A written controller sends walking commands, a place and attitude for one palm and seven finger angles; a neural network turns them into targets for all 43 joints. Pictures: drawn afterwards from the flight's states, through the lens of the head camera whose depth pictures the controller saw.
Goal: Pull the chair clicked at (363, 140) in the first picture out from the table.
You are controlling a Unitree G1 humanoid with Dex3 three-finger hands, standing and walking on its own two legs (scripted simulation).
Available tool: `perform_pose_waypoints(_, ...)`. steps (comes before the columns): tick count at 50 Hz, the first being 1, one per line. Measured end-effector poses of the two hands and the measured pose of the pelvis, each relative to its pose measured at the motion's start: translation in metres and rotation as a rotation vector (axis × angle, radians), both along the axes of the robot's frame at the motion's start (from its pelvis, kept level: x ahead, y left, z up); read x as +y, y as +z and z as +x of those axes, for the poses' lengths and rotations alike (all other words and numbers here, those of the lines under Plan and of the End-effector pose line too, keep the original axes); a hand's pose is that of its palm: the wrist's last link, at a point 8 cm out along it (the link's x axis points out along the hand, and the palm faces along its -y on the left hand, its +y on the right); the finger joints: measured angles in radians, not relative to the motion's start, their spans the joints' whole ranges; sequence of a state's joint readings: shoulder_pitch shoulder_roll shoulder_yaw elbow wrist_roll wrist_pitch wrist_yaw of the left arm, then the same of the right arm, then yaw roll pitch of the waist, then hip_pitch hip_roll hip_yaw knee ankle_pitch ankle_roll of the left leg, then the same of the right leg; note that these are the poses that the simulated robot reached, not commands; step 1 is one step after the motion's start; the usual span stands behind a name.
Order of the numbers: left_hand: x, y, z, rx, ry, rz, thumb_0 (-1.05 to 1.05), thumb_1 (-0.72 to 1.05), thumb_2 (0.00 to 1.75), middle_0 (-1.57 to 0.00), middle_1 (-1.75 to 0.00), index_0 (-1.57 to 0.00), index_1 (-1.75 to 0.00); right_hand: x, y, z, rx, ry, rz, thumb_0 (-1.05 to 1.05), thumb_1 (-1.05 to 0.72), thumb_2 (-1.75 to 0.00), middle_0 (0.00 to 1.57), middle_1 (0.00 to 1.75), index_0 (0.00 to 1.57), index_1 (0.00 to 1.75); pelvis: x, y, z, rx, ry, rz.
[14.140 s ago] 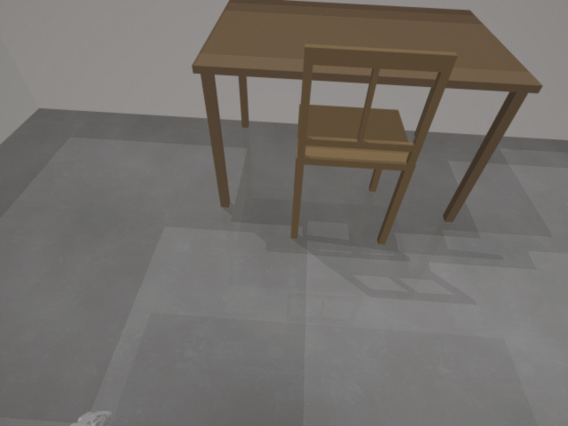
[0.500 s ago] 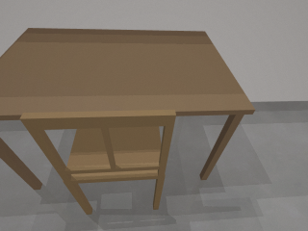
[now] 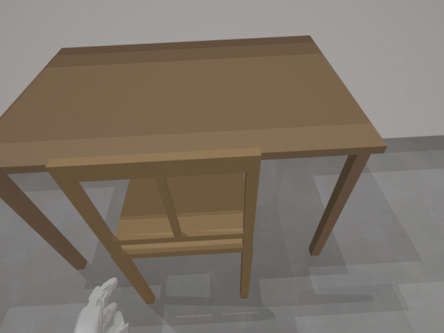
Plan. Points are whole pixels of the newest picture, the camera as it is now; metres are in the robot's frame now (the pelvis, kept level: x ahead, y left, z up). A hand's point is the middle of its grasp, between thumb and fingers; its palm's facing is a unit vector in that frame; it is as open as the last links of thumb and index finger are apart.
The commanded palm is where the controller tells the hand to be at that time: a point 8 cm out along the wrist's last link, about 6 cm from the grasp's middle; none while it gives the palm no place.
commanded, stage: raise the hand toward the chair's back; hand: left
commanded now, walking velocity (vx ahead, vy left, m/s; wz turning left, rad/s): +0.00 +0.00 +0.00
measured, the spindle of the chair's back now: (169, 208) +0.43 +0.15 -0.08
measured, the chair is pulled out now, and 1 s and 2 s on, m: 0.00 0.00 0.00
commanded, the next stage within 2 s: aim the fingers beside a spindle in 1.90 s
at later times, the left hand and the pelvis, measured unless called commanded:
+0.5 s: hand (152, 322) +0.16 +0.13 -0.02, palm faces +0.10 -0.99 -0.07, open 11.7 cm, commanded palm +0.13 +0.19 -0.04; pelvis -0.05 -0.06 -0.09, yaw +3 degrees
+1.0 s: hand (143, 312) +0.18 +0.15 -0.05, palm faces +0.02 -1.00 -0.03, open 15.8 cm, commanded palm +0.16 +0.22 -0.03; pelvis -0.04 -0.04 -0.07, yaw +1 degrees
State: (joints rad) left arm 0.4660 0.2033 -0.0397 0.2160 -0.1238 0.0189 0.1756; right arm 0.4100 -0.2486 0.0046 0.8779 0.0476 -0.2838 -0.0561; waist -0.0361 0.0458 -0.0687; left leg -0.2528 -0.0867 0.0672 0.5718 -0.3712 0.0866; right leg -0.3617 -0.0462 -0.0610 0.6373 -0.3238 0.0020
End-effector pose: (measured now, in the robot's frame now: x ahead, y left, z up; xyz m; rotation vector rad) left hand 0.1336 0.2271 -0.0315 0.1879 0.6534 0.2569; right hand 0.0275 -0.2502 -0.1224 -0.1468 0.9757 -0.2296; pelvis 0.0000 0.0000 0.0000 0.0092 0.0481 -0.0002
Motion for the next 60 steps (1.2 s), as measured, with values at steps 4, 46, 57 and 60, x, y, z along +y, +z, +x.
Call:
perform_pose_waypoints(4,-0.048,0.037,0.067,-0.434,-0.124,-0.146,0.05,0.82,0.84,-0.17,-0.28,-0.17,-0.28,-0.03,0.019,0.061,-0.213,0.068,-0.094,0.03,-0.92,-0.9,0.2,0.29,0.2,0.3,-0.007,-0.016,-0.012,0.071,0.005,-0.005)
perform_pose_waypoints(46,-0.027,-0.014,0.024,-0.56,-0.234,-0.133,0.0,-0.2,0.43,-0.08,-0.13,-0.08,-0.13,-0.059,-0.032,0.078,-0.187,0.141,-0.107,0.02,-0.9,-0.9,0.2,0.29,0.2,0.3,-0.043,-0.077,-0.046,0.248,0.025,-0.025)
perform_pose_waypoints(57,0.009,0.018,0.034,-0.682,-0.15,-0.093,0.0,-0.43,0.33,-0.07,-0.09,-0.07,-0.1,0.004,-0.006,0.123,-0.33,0.224,-0.044,0.02,-0.9,-0.9,0.2,0.29,0.2,0.3,-0.02,-0.067,-0.038,0.227,0.028,-0.048)
perform_pose_waypoints(60,0.014,0.008,0.036,-0.623,-0.186,-0.115,0.0,-0.46,0.32,-0.06,-0.09,-0.06,-0.09,0.019,-0.007,0.127,-0.329,0.251,-0.023,0.02,-0.9,-0.9,0.2,0.3,0.2,0.3,-0.013,-0.067,-0.038,0.226,0.03,-0.054)
